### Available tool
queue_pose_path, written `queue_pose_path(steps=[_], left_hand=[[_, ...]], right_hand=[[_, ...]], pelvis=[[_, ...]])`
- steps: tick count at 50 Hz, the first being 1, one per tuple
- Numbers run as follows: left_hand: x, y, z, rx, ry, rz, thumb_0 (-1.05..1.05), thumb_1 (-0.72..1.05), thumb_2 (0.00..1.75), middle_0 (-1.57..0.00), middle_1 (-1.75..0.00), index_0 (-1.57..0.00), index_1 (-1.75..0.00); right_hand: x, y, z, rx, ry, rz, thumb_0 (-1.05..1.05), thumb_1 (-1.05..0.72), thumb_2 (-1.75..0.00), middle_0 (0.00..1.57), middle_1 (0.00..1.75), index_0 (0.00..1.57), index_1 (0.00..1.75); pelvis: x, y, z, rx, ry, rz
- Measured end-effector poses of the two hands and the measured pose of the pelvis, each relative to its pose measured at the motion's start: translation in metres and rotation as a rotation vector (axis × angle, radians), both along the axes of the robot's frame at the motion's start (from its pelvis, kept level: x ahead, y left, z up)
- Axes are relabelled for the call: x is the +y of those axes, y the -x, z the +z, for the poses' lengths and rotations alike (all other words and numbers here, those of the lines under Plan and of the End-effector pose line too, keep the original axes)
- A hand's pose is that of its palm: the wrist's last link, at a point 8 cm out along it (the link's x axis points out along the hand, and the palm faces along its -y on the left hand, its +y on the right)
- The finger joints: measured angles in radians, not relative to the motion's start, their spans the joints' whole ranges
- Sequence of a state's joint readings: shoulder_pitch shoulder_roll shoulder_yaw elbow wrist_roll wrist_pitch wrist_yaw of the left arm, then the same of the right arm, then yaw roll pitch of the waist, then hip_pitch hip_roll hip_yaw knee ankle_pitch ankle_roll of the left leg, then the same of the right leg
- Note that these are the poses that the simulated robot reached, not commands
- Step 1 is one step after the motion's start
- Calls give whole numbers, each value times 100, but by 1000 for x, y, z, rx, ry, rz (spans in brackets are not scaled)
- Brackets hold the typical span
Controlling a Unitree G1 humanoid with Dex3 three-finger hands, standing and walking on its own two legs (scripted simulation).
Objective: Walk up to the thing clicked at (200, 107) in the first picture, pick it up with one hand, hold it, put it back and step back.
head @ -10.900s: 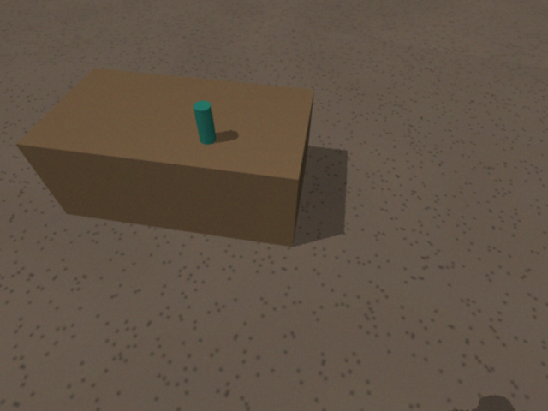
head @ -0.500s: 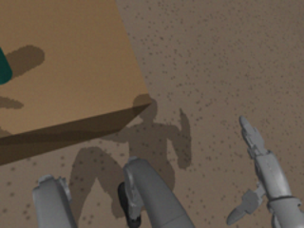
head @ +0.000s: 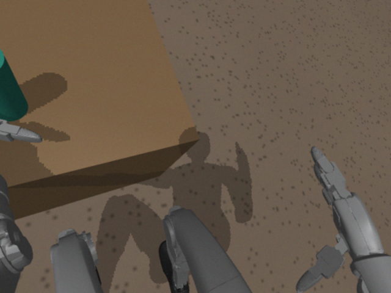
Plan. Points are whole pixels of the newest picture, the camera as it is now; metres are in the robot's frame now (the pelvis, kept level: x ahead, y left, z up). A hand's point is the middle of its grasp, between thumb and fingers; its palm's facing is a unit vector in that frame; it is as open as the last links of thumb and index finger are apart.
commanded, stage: close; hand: left
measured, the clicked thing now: out of the picture +0.54 +0.22 -0.06
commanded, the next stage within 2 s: settle in 0.88 s
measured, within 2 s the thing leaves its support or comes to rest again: leaves its support in 1.24 s
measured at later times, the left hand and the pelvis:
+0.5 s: hand out of the picture +0.54 +0.21 -0.05, palm faces +0.23 -0.97 +0.00, open 15.0 cm; pelvis +0.00 +0.00 +0.00, yaw +0 degrees
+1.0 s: hand out of the picture +0.54 +0.22 -0.05, palm faces +0.22 -0.98 +0.00, open 9.2 cm; pelvis -0.01 +0.00 +0.00, yaw +0 degrees
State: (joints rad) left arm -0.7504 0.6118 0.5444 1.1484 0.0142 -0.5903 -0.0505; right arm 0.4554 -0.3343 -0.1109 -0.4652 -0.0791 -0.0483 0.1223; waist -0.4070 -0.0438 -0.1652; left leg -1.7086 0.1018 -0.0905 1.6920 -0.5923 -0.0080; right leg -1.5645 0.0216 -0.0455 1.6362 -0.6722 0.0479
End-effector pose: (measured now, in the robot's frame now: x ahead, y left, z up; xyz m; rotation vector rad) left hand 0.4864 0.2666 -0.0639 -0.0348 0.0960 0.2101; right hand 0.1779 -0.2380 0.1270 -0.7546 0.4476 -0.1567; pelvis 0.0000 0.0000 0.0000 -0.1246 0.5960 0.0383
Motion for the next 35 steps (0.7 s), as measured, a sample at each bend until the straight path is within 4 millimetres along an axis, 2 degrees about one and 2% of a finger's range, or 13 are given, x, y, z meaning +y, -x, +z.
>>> queue_pose_path(steps=[7, 19, 35], left_hand=[[-11, -1, 3, -18, 1, -8, -2, -61, 1, -10, -4, -10, -4], [-8, -18, 18, -30, -33, 19, -2, -60, 5, -38, -23, -38, -21], [-6, -20, 12, -28, -25, 15, -2, -39, 36, -76, -60, -77, -59]], right_hand=[[-3, 2, 8, 14, 31, -20, 0, 51, -6, 7, 6, 6, 6], [3, 8, 7, 5, -1, -18, 0, 50, -5, 7, 6, 6, 6], [3, 9, 20, 11, 51, -6, 0, 50, -5, 7, 6, 6, 6]], pelvis=[[0, -1, 4, -4, 3, 7], [1, 3, 3, -8, 3, 2], [0, 4, 4, -6, 5, 1]])
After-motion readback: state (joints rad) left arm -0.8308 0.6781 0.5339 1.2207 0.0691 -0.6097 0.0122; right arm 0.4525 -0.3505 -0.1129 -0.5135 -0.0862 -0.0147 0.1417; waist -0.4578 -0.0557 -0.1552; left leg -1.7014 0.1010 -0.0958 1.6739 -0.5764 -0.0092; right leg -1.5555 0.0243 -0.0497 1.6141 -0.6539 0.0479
